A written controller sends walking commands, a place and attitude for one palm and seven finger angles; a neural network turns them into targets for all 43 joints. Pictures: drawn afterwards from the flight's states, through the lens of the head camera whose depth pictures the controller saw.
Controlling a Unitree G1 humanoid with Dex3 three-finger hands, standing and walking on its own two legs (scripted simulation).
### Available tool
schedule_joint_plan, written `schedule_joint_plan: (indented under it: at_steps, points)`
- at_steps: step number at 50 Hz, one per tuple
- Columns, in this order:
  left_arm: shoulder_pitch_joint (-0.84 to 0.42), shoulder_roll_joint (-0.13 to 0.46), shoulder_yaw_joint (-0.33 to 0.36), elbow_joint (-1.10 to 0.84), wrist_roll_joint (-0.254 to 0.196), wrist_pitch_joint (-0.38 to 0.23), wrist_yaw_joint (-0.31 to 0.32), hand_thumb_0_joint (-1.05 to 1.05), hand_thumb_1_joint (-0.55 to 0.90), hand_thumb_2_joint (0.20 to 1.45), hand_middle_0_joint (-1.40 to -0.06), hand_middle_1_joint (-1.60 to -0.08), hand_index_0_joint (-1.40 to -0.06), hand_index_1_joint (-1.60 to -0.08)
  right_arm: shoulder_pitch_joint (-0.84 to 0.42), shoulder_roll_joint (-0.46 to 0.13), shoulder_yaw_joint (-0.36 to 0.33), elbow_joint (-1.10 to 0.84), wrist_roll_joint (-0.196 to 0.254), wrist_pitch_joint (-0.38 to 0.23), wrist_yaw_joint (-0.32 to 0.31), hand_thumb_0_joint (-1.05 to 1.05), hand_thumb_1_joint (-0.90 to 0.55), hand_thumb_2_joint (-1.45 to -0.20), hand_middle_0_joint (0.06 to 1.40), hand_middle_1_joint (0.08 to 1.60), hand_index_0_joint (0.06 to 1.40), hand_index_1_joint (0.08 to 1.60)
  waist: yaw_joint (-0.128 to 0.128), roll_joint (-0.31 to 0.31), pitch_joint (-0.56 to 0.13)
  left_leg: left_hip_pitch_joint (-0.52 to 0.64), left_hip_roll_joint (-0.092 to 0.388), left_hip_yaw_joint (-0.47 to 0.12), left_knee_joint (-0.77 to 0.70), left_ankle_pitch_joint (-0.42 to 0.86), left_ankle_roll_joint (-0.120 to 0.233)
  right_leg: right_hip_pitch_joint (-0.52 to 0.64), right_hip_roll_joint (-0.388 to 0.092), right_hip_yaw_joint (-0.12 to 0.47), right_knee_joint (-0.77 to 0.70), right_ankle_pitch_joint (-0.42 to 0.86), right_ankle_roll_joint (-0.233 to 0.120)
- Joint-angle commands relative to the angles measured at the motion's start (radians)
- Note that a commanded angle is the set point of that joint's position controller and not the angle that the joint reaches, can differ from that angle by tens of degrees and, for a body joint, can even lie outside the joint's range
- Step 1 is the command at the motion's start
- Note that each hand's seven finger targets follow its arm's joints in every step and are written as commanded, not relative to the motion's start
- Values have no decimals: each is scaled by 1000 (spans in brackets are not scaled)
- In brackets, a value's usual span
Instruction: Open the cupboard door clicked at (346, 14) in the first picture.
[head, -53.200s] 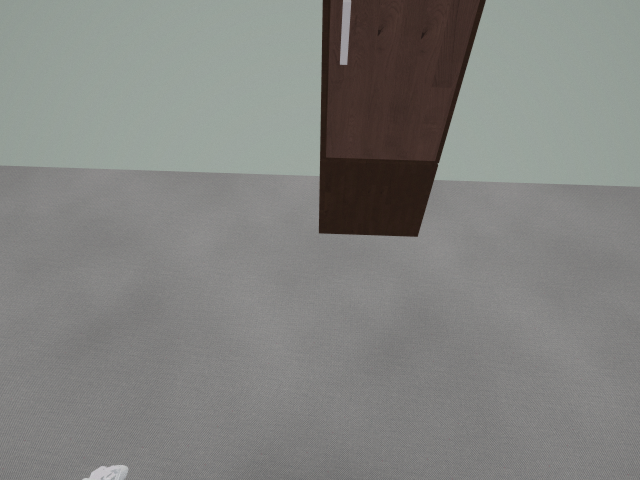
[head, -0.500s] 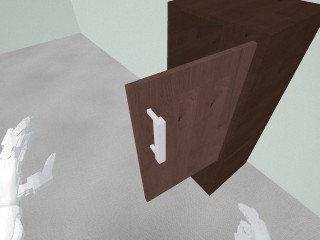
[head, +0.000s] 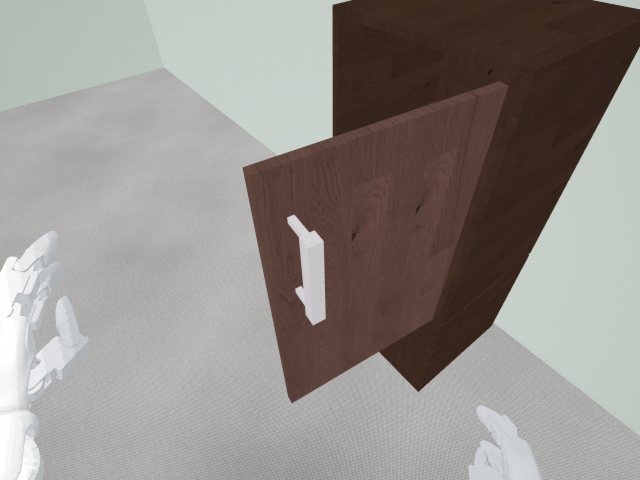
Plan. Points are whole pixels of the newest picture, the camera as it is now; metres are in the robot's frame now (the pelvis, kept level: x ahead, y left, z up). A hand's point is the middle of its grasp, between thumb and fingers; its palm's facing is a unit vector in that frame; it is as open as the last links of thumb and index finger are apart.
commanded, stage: step back with the hand held close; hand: left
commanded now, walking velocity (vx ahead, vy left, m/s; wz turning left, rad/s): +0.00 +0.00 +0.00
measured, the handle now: (305, 271) +0.35 +0.07 +0.08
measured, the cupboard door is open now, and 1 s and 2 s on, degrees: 83 83 83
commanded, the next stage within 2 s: stop stepping back and stand still in 1.06 s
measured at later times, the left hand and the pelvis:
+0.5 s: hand (39, 386) +0.15 +0.28 +0.15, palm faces +0.34 -0.80 -0.50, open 7.4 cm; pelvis -0.06 +0.02 -0.01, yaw -1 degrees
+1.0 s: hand out of the picture +0.04 +0.30 +0.16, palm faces +0.46 -0.76 -0.46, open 7.4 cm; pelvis -0.16 +0.04 -0.03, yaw +2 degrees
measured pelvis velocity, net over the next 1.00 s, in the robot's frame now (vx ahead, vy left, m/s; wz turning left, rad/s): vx -0.16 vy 0.04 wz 0.04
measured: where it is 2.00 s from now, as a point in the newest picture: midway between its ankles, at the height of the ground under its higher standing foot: outside the picture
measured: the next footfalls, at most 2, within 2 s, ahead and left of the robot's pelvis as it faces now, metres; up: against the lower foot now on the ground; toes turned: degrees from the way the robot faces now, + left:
right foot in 1.20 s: -0.29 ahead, -0.06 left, +0.00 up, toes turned -6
left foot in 1.34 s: -0.15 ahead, +0.12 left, +0.00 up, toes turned -1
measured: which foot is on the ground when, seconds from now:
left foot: down 0.00-1.00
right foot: down 0.00-0.92, up 0.94-1.00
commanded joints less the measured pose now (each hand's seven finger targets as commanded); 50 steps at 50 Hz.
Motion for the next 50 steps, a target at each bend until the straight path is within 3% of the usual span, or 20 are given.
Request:
schedule_joint_plan:
  at_steps: [1, 2, 4, 6, 11, 16, 21, 24, 29, 31, 35, 39, 41, 43, 44, 45, 46, 47, 48, 50]
  points:
    - [-153, 232, 149, -311, 1, -83, 28, 0, 900, 900, -200, -300, -200, -300, -142, -105, -41, -170, 6, -61, -15, 0, -900, -900, 200, 300, 200, 300, 4, 33, -111, 52, -12, -7, -29, 230, 20, -37, -15, 39, -59, 226, 8]
    - [-194, 352, 273, -328, -1, -120, 29, 0, 900, 900, -200, -300, -200, -300, -125, -130, -38, -199, 13, -43, -13, 0, -900, -900, 200, 300, 200, 300, -40, -1, -16, -30, 5, -19, 7, 174, 33, -154, -56, 115, -99, 297, 4]
    - [-10, 224, 178, -208, 5, -111, 6, 0, 900, 900, -200, -300, -200, -300, -124, -117, -45, -196, 10, -13, -10, 0, -900, -900, 200, 300, 200, 300, -43, -63, -38, -36, 7, -15, 41, 164, 32, -171, -88, 120, -85, 337, 6]
    - [26, 208, 164, -206, 5, -115, 4, 0, 900, 900, -200, -300, -200, -300, -117, -120, -49, -203, 12, 2, -11, 0, -900, -900, 200, 300, 200, 300, -46, -35, -81, -37, 19, -12, 41, 217, 28, -156, -94, 103, -50, 384, 10]
    - [75, 240, 189, -256, 6, -107, 20, 0, 900, 900, -200, -300, -200, -300, -105, -126, -63, -234, 19, 31, -21, 0, -900, -900, 200, 300, 200, 300, -48, -29, -188, -25, 52, -13, 49, 401, 23, -113, -85, 75, 41, 506, 22]
    - [113, 277, 230, -319, 5, -107, 39, 0, 900, 900, -200, -300, -200, -300, -105, -117, -68, -254, 23, 46, -28, 0, -900, -900, 200, 300, 200, 300, -46, -35, -209, -84, 62, -24, 54, 368, 22, -109, -84, 81, 79, 463, 21]
    - [123, 273, 234, -350, 9, -120, 53, 0, 900, 900, -200, -300, -200, -300, -91, -123, -69, -258, 21, 38, -28, 0, -900, -900, 200, 300, 200, 300, -51, 10, -161, -198, 73, -58, 26, 194, 29, -138, -70, 97, 84, 273, 18]
    - [118, 265, 236, -351, 18, -134, 60, 0, 900, 900, -200, -300, -200, -300, -82, -130, -68, -261, 19, 22, -26, 0, -900, -900, 200, 300, 200, 300, -55, 26, -116, -312, 89, -84, -22, -20, 43, -144, -53, 99, 102, 113, 20]
    - [74, 243, 244, -361, 47, -168, 68, 0, 900, 900, -200, -300, -200, -300, -69, -146, -67, -262, 14, -20, -29, 0, -900, -900, 200, 300, 200, 300, -53, 132, -78, -609, 165, -176, -157, -393, 91, 14, 6, 62, 293, 24, 35]
    - [58, 252, 261, -360, 58, -181, 70, 0, 900, 900, -200, -300, -200, -300, -63, -142, -71, -258, 12, -39, -32, 0, -900, -900, 200, 300, 200, 300, -49, 136, -83, -675, 189, -209, -174, -437, 108, 69, 25, 57, 361, 40, 38]
    - [41, 254, 253, -386, 44, -197, 64, 0, 900, 900, -200, -300, -200, -300, -36, -129, -73, -230, 10, -69, -23, 0, -900, -900, 200, 300, 200, 300, -61, 10, -105, -499, 105, -149, -30, -335, 66, -109, -16, 145, 215, 20, 6]
    - [-9, 259, 226, -383, 42, -195, 75, 0, 900, 900, -200, -300, -200, -300, -29, -114, -71, -191, 2, -72, -19, 0, -900, -900, 200, 300, 200, 300, -77, -141, -73, -226, -17, -46, 280, -219, 2, -497, -166, 319, -66, -267, -63]
    - [-12, 259, 219, -355, 39, -189, 86, 0, 900, 900, -200, -300, -200, -300, -27, -98, -66, -168, 0, -60, -18, 0, -900, -900, 200, 300, 200, 300, -86, -174, -94, -147, -32, -42, 354, -139, -5, -548, -214, 300, -68, -172, -84]
    - [-25, 275, 234, -359, 33, -186, 84, 0, 900, 900, -200, -300, -200, -300, -42, -105, -67, -173, 8, -50, -19, 0, -900, -900, 200, 300, 200, 300, -87, -159, -88, -154, -19, -67, 259, -137, 3, -537, -171, 231, -17, -139, -52]
    - [-21, 285, 247, -361, 31, -190, 83, 0, 900, 900, -200, -300, -200, -300, -51, -111, -66, -180, 10, -46, -23, 0, -900, -900, 200, 300, 200, 300, -83, -92, -69, -195, 12, -110, 174, -196, 15, -532, -130, 195, 21, -198, -28]
    - [-9, 303, 265, -380, 32, -196, 84, 0, 900, 900, -200, -300, -200, -300, -75, -127, -68, -191, 9, -46, -31, 0, -900, -900, 200, 300, 200, 300, -74, 39, -46, -282, 71, -193, 42, -287, 35, -482, -72, 156, 102, -250, -7]
    - [20, 284, 272, -390, 32, -203, 82, 0, 900, 900, -200, -300, -200, -300, -85, -134, -62, -208, 4, -53, -34, 0, -900, -900, 200, 300, 200, 300, -64, 203, -61, -469, 184, -331, -161, -455, 74, -312, 16, 83, 310, -236, 24]
    - [19, 276, 284, -397, 38, -206, 77, 0, 900, 900, -200, -300, -200, -300, -93, -138, -68, -215, -3, -63, -33, 0, -900, -900, 200, 300, 200, 300, -54, 308, -101, -655, 302, -479, -331, -601, 137, -110, 98, 49, 616, -192, 36]
    - [-20, 311, 302, -437, 40, -208, 74, 0, 900, 900, -200, -300, -200, -300, -75, -114, -80, -210, -10, -74, -27, 0, -900, -900, 200, 300, 200, 300, -58, 231, -141, -614, 320, -460, -341, -488, 140, -130, 100, 77, 789, -247, 23]
    - [54, 296, 288, -375, 19, -210, 71, 0, 900, 900, -200, -300, -200, -300, -79, -115, -94, -192, 3, -94, -10, 0, -900, -900, 200, 300, 200, 300, -42, 106, -184, -406, 280, -334, -228, -307, 127, -243, 83, 95, 785, -263, 17]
